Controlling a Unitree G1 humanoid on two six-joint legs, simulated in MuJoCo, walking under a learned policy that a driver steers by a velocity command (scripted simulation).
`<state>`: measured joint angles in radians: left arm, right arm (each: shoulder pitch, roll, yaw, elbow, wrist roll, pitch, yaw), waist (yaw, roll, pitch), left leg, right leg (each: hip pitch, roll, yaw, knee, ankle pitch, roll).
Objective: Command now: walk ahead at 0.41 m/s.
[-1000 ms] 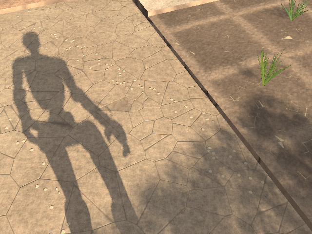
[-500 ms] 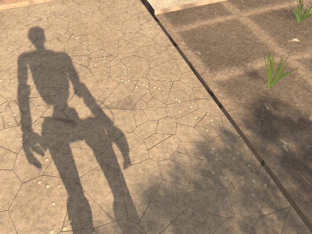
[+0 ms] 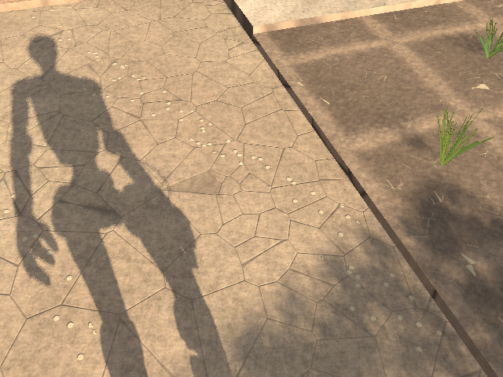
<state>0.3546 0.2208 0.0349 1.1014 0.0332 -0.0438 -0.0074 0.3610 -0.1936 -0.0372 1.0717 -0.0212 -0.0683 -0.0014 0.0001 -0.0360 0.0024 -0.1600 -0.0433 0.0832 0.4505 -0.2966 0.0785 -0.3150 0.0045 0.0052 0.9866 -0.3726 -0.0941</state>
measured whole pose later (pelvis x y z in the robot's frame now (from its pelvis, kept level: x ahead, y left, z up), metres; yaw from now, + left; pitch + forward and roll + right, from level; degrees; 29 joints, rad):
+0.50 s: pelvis +0.27 -0.02 -0.01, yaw +1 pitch -1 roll -1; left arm 0.20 0.22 0.06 1.01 0.02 -0.07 0.00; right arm 0.34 -0.18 -0.03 1.05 -0.02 -0.08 0.00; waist -0.01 0.02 0.07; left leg -0.34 0.01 0.00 1.23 -0.32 0.10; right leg -0.28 0.09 -0.14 0.47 -0.19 -0.13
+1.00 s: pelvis +0.55 +0.04 -0.01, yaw +0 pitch +0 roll +0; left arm 0.41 0.18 0.03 1.07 0.01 -0.08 0.01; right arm 0.10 -0.20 -0.05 0.93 -0.03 -0.08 0.01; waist 0.03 -0.01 0.07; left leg -0.37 -0.04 0.12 0.53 -0.17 0.11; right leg -0.21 0.03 -0.01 1.11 -0.40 -0.09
